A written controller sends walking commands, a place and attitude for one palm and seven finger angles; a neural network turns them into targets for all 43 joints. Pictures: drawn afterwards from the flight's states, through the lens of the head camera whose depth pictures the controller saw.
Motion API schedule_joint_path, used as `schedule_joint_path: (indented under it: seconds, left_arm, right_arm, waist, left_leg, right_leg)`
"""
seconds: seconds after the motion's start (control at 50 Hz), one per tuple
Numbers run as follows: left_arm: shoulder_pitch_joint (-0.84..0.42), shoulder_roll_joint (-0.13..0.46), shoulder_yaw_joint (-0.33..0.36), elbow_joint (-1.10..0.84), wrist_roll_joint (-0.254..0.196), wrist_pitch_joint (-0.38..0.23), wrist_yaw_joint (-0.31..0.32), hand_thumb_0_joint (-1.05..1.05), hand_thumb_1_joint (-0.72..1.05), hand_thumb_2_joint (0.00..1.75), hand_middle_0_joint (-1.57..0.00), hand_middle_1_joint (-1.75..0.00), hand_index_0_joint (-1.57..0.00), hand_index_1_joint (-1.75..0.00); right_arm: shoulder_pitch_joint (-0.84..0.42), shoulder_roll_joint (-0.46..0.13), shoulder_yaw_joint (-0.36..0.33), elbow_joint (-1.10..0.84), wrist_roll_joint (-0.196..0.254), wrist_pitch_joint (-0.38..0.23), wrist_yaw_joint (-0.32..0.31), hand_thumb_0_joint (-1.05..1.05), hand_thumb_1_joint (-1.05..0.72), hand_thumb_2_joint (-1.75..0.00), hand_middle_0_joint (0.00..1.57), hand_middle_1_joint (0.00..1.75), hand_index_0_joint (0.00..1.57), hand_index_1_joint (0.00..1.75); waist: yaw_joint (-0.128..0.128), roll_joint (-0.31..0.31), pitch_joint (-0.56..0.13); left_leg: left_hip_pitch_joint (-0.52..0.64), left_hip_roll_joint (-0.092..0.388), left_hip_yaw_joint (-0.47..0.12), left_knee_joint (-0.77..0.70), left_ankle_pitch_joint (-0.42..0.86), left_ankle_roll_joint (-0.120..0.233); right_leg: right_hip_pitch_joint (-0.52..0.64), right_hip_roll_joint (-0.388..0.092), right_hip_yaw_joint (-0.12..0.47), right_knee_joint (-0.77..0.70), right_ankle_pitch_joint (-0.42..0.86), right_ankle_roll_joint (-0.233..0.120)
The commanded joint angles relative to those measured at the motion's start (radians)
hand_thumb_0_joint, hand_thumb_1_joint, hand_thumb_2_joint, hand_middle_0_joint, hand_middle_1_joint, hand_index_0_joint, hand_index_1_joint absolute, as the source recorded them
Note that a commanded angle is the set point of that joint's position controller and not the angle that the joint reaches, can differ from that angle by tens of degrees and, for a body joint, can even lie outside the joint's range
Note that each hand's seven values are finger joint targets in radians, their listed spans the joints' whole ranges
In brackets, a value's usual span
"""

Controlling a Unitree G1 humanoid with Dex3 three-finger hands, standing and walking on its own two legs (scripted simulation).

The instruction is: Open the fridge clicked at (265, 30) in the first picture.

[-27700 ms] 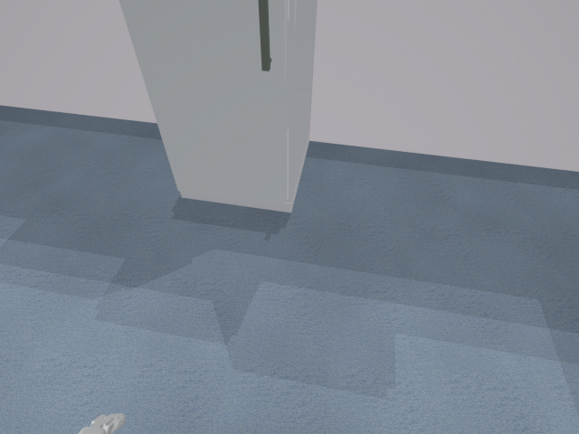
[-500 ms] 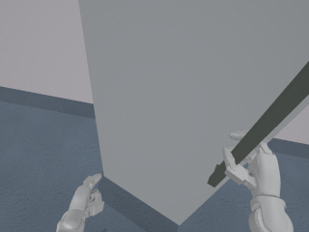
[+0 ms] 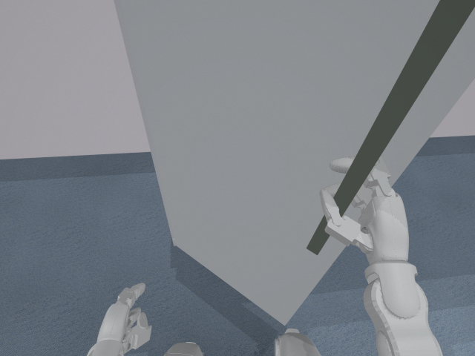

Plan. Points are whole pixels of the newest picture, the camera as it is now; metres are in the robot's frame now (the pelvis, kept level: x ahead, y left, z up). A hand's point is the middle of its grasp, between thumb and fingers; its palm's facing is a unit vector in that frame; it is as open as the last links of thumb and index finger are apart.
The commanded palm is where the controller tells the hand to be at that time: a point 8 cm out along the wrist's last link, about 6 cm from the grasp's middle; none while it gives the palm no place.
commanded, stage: walk backward, drawing the door open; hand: right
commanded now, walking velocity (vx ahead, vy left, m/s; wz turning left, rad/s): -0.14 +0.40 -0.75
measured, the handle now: (375, 142) +0.33 -0.12 +0.25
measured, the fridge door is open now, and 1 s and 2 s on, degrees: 43 82 78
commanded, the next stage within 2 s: stop walking and hold the door back in 0.74 s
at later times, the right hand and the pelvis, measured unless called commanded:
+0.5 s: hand (215, 298) +0.16 +0.05 +0.15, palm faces +0.24 +0.96 -0.17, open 7.0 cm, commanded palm +0.12 +0.01 +0.16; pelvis -0.07 +0.21 +0.01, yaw -28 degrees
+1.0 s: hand (61, 330) +0.11 +0.20 +0.16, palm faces +0.56 +0.82 -0.13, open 6.8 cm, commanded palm +0.07 +0.13 +0.14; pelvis -0.06 +0.44 +0.01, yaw -50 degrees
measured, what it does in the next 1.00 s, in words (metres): steps to the left, turning right: right foot, then left foot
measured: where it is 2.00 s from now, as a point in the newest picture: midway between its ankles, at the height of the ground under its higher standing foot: outside the picture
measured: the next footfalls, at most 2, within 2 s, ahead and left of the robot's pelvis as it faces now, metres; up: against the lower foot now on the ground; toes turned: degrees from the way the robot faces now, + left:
right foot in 0.14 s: +0.02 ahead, -0.11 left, +0.00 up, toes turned -13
left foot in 0.32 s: +0.07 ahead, +0.25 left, +0.00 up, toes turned -17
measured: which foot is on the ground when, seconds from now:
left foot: down 0.00-0.12, up 0.14-0.30, down 0.32-0.56, up 0.58-0.72, down 0.74-1.00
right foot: up 0.00-0.12, down 0.14-0.32, up 0.34-0.54, down 0.56-0.74, up 0.76-1.00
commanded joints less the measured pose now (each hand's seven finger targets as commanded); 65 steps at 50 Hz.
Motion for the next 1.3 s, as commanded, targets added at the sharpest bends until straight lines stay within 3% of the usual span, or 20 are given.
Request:
schedule_joint_path:
  seconds: [0.0, 0.08, 0.12, 0.24, 0.28, 0.3, 0.5, 0.54, 0.58, 0.66, 0.7, 0.72, 0.88, 0.98, 1.04, 1.1, 1.2, 1.22, 1.26, 1.28]
  left_arm:
    - [-0.126, 0.062, 0.031, -0.185, -0.008, -0.067, 0.013, 0.0, 0.9, 0.9, -0.2, -0.3, -0.2, -0.3]
    - [-0.096, 0.107, 0.025, -0.183, 0.001, -0.069, 0.03, 0.0, 0.9, 0.9, -0.2, -0.3, -0.2, -0.3]
    - [-0.058, 0.174, 0.038, -0.206, 0.029, -0.066, 0.007, 0.0, 0.9, 0.9, -0.2, -0.3, -0.2, -0.3]
    - [-0.203, 0.144, 0.048, -0.211, 0.003, -0.055, -0.028, 0.0, 0.9, 0.9, -0.2, -0.3, -0.2, -0.3]
    - [-0.126, 0.089, 0.049, -0.207, -0.033, -0.063, -0.031, 0.0, 0.9, 0.9, -0.2, -0.3, -0.2, -0.3]
    - [-0.16, 0.058, 0.051, -0.221, -0.042, -0.069, -0.022, 0.0, 0.9, 0.9, -0.2, -0.3, -0.2, -0.3]
    - [-0.105, 0.087, 0.019, -0.222, -0.001, -0.073, 0.0, 0.0, 0.9, 0.9, -0.2, -0.3, -0.2, -0.3]
    - [-0.095, 0.169, 0.043, -0.244, 0.03, -0.067, -0.008, 0.0, 0.9, 0.9, -0.2, -0.3, -0.2, -0.3]
    - [-0.125, 0.218, 0.067, -0.261, 0.016, -0.019, -0.011, 0.0, 0.9, 0.9, -0.2, -0.3, -0.2, -0.3]
    - [-0.213, 0.153, 0.049, -0.23, -0.014, -0.036, -0.052, 0.0, 0.9, 0.9, -0.2, -0.3, -0.2, -0.3]
    - [-0.144, 0.108, 0.053, -0.23, -0.046, -0.037, -0.058, 0.0, 0.9, 0.9, -0.2, -0.3, -0.2, -0.3]
    - [-0.163, 0.063, 0.049, -0.248, -0.055, -0.044, -0.048, 0.0, 0.9, 0.9, -0.2, -0.3, -0.2, -0.3]
    - [-0.161, 0.083, 0.015, -0.175, -0.013, -0.026, 0.001, 0.0, 0.9, 0.9, -0.2, -0.3, -0.2, -0.3]
    - [-0.138, 0.121, -0.002, -0.167, -0.018, 0.034, 0.008, 0.0, 0.9, 0.9, -0.2, -0.3, -0.2, -0.3]
    - [-0.106, 0.132, -0.016, -0.15, -0.018, 0.075, 0.004, 0.0, 0.9, 0.9, -0.2, -0.3, -0.2, -0.3]
    - [-0.133, 0.153, -0.021, -0.144, -0.019, 0.1, 0.006, 0.0, 0.9, 0.9, -0.2, -0.3, -0.2, -0.3]
    - [-0.094, 0.166, 0.005, -0.127, -0.045, 0.126, 0.005, 0.0, 0.9, 0.9, -0.2, -0.3, -0.2, -0.3]
    - [-0.08, 0.162, 0.012, -0.123, -0.049, 0.122, 0.013, 0.0, 0.9, 0.9, -0.2, -0.3, -0.2, -0.3]
    - [-0.086, 0.154, 0.035, -0.123, -0.044, 0.12, 0.019, 0.0, 0.9, 0.9, -0.2, -0.3, -0.2, -0.3]
    - [-0.073, 0.185, 0.048, -0.088, -0.029, 0.116, 0.022, 0.0, 0.9, 0.9, -0.2, -0.3, -0.2, -0.3]
  right_arm:
    - [-0.217, -0.105, -0.077, -0.347, -0.016, -0.14, 0.006, 0.0, -0.9, -0.9, 0.45, 1.4, 0.45, 1.4]
    - [-0.279, 0.002, 0.058, -0.316, 0.013, -0.151, 0.045, 0.0, -0.9, -0.9, 0.45, 1.4, 0.45, 1.4]
    - [-0.301, 0.015, 0.094, -0.317, -0.023, -0.178, 0.055, 0.0, -0.9, -0.9, 0.45, 1.4, 0.45, 1.4]
    - [-0.249, 0.012, 0.052, -0.327, 0.006, -0.178, 0.052, 0.0, -0.9, -0.9, 0.45, 1.4, 0.45, 1.4]
    - [-0.258, -0.007, 0.046, -0.344, 0.009, -0.149, 0.035, 0.0, -0.9, -0.9, 0.45, 1.4, 0.45, 1.4]
    - [-0.295, -0.067, 0.004, -0.399, -0.001, -0.144, 0.026, 0.0, -0.9, -0.9, 0.45, 1.4, 0.45, 1.4]
    - [-0.343, 0.055, 0.154, -0.336, 0.008, -0.165, 0.061, 0.0, -0.9, -0.9, 0.45, 1.4, 0.45, 1.4]
    - [-0.363, 0.081, 0.183, -0.298, -0.023, -0.185, 0.07, 0.0, -0.9, -0.9, 0.45, 1.4, 0.45, 1.4]
    - [-0.336, 0.046, 0.121, -0.198, -0.047, -0.188, 0.075, 0.0, -0.9, -0.9, 0.45, 1.4, 0.45, 1.4]
    - [-0.322, 0.067, 0.148, -0.284, -0.004, -0.169, 0.069, 0.0, -0.9, -0.9, 0.45, 1.4, 0.45, 1.4]
    - [-0.34, 0.056, 0.147, -0.3, -0.012, -0.148, 0.053, 0.0, -0.9, -0.9, 0.45, 1.4, 0.45, 1.4]
    - [-0.358, -0.018, 0.094, -0.346, -0.017, -0.14, 0.041, 0.0, -0.9, -0.9, 0.45, 1.4, 0.45, 1.4]
    - [-0.357, -0.029, 0.019, -0.067, 0.02, -0.111, 0.019, 0.0, -0.9, -0.9, 0.45, 1.4, 0.45, 1.4]
    - [-0.639, -0.035, 0.026, 0.109, 0.03, -0.094, -0.003, 0.0, -0.9, -0.9, 0.45, 1.4, 0.45, 1.4]
    - [-0.767, -0.044, 0.029, 0.264, 0.029, -0.098, -0.009, 0.0, -0.9, -0.9, 0.45, 1.4, 0.45, 1.4]
    - [-0.888, 0.0, 0.062, 0.42, 0.042, -0.107, -0.019, 0.0, -0.9, -0.9, 0.45, 1.4, 0.45, 1.4]
    - [-1.053, -0.023, -0.008, 0.76, 0.048, -0.095, 0.001, 0.0, -0.9, -0.9, 0.45, 1.4, 0.45, 1.4]
    - [-1.096, -0.025, -0.012, 0.809, 0.054, -0.097, 0.005, 0.0, -0.9, -0.9, 0.45, 1.4, 0.45, 1.4]
    - [-1.15, -0.104, -0.082, 0.855, 0.066, -0.111, 0.016, 0.0, -0.9, -0.9, 0.45, 1.4, 0.45, 1.4]
    - [-1.14, -0.137, -0.127, 0.91, 0.065, -0.116, 0.012, 0.0, -0.9, -0.9, 0.45, 1.4, 0.45, 1.4]
  waist:
    - [-0.028, 0.198, -0.275]
    - [0.037, 0.061, -0.169]
    - [0.007, -0.266, -0.23]
    - [-0.061, -0.242, -0.233]
    - [-0.063, 0.15, -0.372]
    - [-0.077, 0.42, -0.407]
    - [0.021, 0.154, -0.255]
    - [0.012, -0.231, -0.243]
    - [-0.011, -0.083, -0.262]
    - [-0.065, -0.253, -0.222]
    - [-0.061, 0.079, -0.337]
    - [-0.078, 0.444, -0.372]
    - [-0.057, 0.246, -0.348]
    - [-0.069, 0.223, -0.37]
    - [-0.052, 0.171, -0.331]
    - [-0.045, -0.267, -0.229]
    - [-0.093, 0.097, -0.176]
    - [-0.106, 0.151, -0.172]
    - [-0.116, 0.499, -0.133]
    - [-0.102, 0.29, -0.1]
  left_leg:
    - [0.027, 0.286, -0.026, -0.335, -0.058, 0.179]
    - [-0.149, 0.14, 0.135, 0.139, 0.09, 0.081]
    - [-0.399, -0.004, -0.033, 0.588, -0.248, -0.055]
    - [0.17, -0.008, -0.072, 0.056, -0.162, -0.04]
    - [0.305, 0.051, -0.017, -0.314, -0.135, 0.039]
    - [0.278, 0.269, -0.257, -0.39, -0.173, 0.168]
    - [-0.005, 0.184, 0.111, 0.038, 0.208, 0.099]
    - [-0.327, 0.034, 0.03, 0.429, -0.226, -0.033]
    - [-0.265, 0.065, -0.146, 0.567, -0.154, -0.068]
    - [0.18, 0.021, -0.055, 0.037, -0.118, -0.034]
    - [0.319, 0.041, 0.018, -0.279, -0.048, 0.021]
    - [0.288, 0.238, -0.22, -0.391, -0.114, 0.133]
    - [0.333, 0.305, -0.077, -0.205, 0.599, 0.16]
    - [0.366, 0.363, -0.243, -0.368, 0.171, 0.113]
    - [0.251, 0.276, -0.184, -0.382, -0.152, 0.036]
    - [0.0, 0.011, 0.107, 0.082, -0.168, -0.066]
    - [0.225, -0.003, 0.06, 0.0, -0.151, -0.032]
    - [0.312, 0.01, 0.029, -0.181, -0.195, -0.017]
    - [0.211, 0.368, -0.649, -0.585, -0.578, 0.111]
    - [0.112, 0.415, -0.674, -0.623, -0.583, 0.124]
  right_leg:
    - [0.077, 0.008, -0.122, 0.345, -0.135, -0.034]
    - [0.315, -0.029, -0.063, -0.36, 0.092, -0.066]
    - [0.439, -0.491, 0.741, -0.655, 0.414, -0.225]
    - [0.052, -0.221, 0.228, -0.527, 0.14, -0.141]
    - [0.09, 0.022, -0.054, -0.204, -0.109, -0.026]
    - [0.006, 0.094, -0.136, 0.169, -0.183, 0.0]
    - [0.384, -0.032, -0.14, -0.37, 0.07, -0.076]
    - [0.535, -0.511, 0.598, -0.595, 0.586, -0.271]
    - [0.445, -0.577, 0.642, -0.646, 0.478, -0.332]
    - [0.11, -0.231, 0.107, -0.486, 0.212, -0.134]
    - [0.121, -0.025, -0.074, -0.222, -0.069, -0.049]
    - [0.039, 0.091, -0.157, 0.136, -0.196, -0.014]
    - [0.125, 0.052, -0.177, -0.012, -0.147, -0.046]
    - [0.23, 0.086, -0.105, -0.277, -0.101, -0.083]
    - [0.333, 0.072, -0.084, -0.525, -0.075, -0.128]
    - [0.34, -0.201, 0.287, -0.682, -0.262, -0.299]
    - [0.095, -0.138, 0.076, -0.532, -0.18, -0.218]
    - [0.033, -0.042, -0.014, -0.376, -0.189, -0.165]
    - [-0.113, 0.112, -0.047, 0.166, -0.13, -0.078]
    - [-0.075, 0.083, 0.041, 0.272, -0.044, -0.063]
